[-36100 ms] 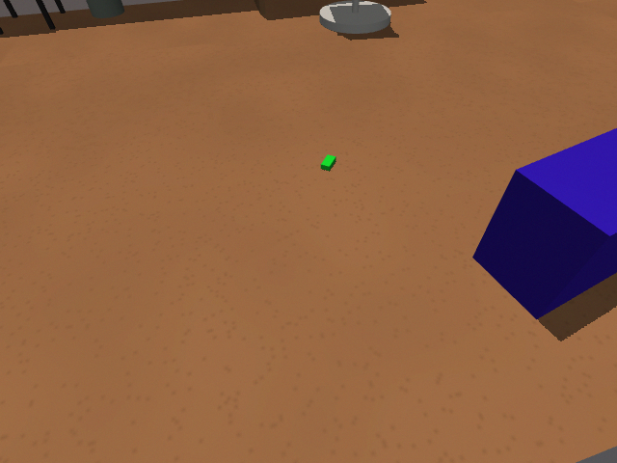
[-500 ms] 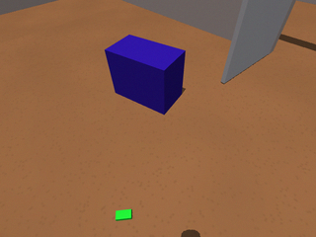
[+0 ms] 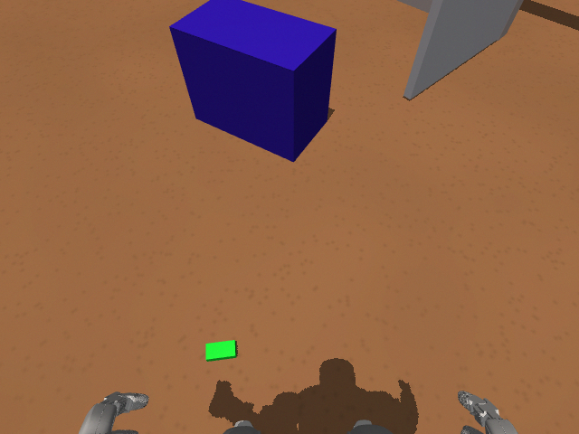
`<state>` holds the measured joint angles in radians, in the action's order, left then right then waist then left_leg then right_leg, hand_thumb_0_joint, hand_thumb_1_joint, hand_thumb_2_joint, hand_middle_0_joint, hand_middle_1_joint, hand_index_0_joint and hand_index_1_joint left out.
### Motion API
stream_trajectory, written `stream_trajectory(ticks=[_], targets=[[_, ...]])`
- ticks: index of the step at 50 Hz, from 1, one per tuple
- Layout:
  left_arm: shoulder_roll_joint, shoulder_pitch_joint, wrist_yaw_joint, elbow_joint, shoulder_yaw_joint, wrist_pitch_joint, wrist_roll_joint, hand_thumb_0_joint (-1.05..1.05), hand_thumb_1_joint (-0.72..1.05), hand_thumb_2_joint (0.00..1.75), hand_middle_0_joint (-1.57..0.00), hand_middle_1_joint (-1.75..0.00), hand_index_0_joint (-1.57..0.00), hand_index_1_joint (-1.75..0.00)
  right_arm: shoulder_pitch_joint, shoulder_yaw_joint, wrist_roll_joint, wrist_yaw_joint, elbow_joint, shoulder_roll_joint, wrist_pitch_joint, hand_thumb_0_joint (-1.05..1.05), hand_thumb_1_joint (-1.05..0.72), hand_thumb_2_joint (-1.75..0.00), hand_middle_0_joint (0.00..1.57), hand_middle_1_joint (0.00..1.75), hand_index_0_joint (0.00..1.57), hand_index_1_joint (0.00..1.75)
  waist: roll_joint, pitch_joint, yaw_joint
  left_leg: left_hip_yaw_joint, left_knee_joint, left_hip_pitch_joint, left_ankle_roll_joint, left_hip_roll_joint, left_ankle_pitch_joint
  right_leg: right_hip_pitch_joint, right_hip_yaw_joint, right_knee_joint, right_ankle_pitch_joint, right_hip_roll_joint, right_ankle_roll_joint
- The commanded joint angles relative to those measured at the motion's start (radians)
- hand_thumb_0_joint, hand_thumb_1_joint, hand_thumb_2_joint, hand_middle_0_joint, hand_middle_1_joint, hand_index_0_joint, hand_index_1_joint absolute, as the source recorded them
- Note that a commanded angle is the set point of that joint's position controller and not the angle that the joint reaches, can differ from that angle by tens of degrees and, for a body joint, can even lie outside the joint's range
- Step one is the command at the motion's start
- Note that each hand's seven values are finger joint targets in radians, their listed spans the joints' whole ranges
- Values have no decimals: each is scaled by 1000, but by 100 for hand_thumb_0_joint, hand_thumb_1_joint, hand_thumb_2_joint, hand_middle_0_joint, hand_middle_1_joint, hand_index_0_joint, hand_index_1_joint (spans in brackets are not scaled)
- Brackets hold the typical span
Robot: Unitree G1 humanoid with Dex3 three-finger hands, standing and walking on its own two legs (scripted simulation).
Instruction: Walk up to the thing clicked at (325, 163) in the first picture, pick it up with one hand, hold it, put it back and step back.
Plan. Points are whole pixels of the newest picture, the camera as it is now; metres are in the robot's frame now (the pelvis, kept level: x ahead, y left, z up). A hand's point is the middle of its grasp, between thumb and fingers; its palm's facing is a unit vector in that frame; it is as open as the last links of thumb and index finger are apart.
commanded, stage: rise first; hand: left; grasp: from above
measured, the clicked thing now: (221, 350) +0.41 +0.24 -0.72
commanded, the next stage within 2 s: none
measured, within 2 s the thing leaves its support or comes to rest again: neither
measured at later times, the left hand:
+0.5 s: hand out of the picture +0.13 +0.27 -0.24, palm faces -0.28 -0.78 -0.55, open 12.0 cm
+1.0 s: hand (174, 390) +0.26 +0.30 -0.45, palm faces -0.47 -0.29 -0.83, open 12.6 cm
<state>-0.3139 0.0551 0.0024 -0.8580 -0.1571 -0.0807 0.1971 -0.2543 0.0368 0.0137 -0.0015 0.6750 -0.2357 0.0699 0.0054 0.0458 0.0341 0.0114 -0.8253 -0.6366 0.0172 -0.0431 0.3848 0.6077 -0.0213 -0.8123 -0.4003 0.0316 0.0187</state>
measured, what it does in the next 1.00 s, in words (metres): lowers itself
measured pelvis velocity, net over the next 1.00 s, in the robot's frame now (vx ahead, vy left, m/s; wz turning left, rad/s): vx -0.08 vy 0.00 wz -0.05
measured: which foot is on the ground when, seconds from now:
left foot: down 0.00-1.00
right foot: down 0.00-1.00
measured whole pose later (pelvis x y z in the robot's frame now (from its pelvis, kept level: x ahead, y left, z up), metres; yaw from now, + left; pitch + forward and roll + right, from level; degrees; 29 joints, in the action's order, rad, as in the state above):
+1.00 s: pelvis -0.08 +0.00 -0.30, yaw -3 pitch +34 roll -4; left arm -0.55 -0.44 0.18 -0.92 -0.14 0.18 0.90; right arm -0.09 0.06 -0.04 0.07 0.73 -0.27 0.13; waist 0.00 0.13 0.03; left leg -0.09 -2.06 -2.00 0.03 -0.05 0.66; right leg 1.95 -0.04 -2.04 -0.69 0.01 0.01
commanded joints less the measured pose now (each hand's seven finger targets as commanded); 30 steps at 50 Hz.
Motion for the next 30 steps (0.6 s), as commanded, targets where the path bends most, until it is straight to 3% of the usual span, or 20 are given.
stream_trajectory(ticks=[1,3,5,7,12,16,17,18,20,21,23,30], targets=[[-172,55,24,213,-44,22,41,0,-21,68,-45,-70,-44,-71,2,71,-2,-17,-148,-160,60,0,-90,-90,20,30,20,30,-68,253,-20,1,-19,66,-12,29,-225,26,-24,-29,187,-36,-34],[-195,53,30,288,-58,16,62,0,-20,67,-45,-70,-44,-71,11,71,-3,-19,-162,-161,67,0,-90,-90,20,30,20,30,-57,295,-18,-9,-67,45,-15,22,-264,61,-22,-71,211,-35,-33],[-177,97,34,334,-49,2,84,0,-21,69,-44,-70,-43,-72,14,69,-3,-20,-179,-157,73,0,-89,-89,20,30,20,30,-58,297,-16,-9,-97,5,-17,24,-238,75,-16,-94,200,-30,-33],[-174,150,36,379,-55,-19,87,0,-21,68,-44,-71,-43,-72,18,71,-3,-20,-189,-156,77,0,-90,-90,20,30,20,30,-62,315,-21,-11,-125,-13,-18,21,-260,98,-16,-117,210,-31,-32],[-166,204,39,479,-41,-59,108,0,-18,65,-46,-70,-46,-70,44,68,-4,-17,-224,-151,94,0,-91,-90,20,30,20,30,-70,313,-11,-23,-179,-88,-19,20,-193,174,-21,-172,154,-33,-34],[-167,248,40,550,-30,-75,127,0,-20,65,-44,-73,-44,-72,58,60,-5,-15,-238,-147,108,0,-93,-90,20,30,20,30,-87,356,-14,-31,-245,-125,-20,18,-230,235,-26,-243,163,-33,-36],[-175,202,44,550,-33,-73,135,0,-19,65,-44,-72,-45,-71,68,62,-6,-13,-243,-153,112,0,-93,-90,20,30,20,30,-86,336,4,-38,-257,-154,-18,15,-201,271,-27,-264,139,-35,-36],[-183,178,45,553,-32,-69,148,0,-22,66,-43,-73,-44,-72,70,58,-5,-13,-241,-151,116,0,-93,-90,20,30,20,30,-92,331,1,-43,-273,-179,-17,15,-182,306,-27,-284,122,-34,-37],[-178,120,49,502,-19,-51,182,0,-22,67,-43,-72,-43,-72,84,57,-8,-13,-241,-152,128,0,-92,-90,20,30,20,30,-73,304,27,-48,-320,-259,-20,16,-80,391,-28,-328,54,-37,-35],[-199,87,55,481,-34,-35,205,0,-23,68,-42,-73,-41,-73,92,55,-9,-11,-236,-152,135,0,-92,-90,20,30,20,30,-81,306,21,-48,-350,-301,-21,19,-39,428,-24,-358,27,-33,-36],[-195,44,61,456,-14,4,239,0,-23,69,-39,-75,-40,-74,103,57,-11,-3,-230,-161,148,0,-91,-90,20,30,20,30,-85,328,18,-53,-399,-372,-17,21,14,506,-20,-426,-17,-30,-36],[-264,-95,120,365,-6,130,396,0,-27,73,-37,-76,-37,-77,114,73,-7,14,-177,-195,169,0,-93,-91,20,30,20,30,-113,524,4,-62,-609,-505,-16,25,-41,722,-18,-655,17,-29,-42]])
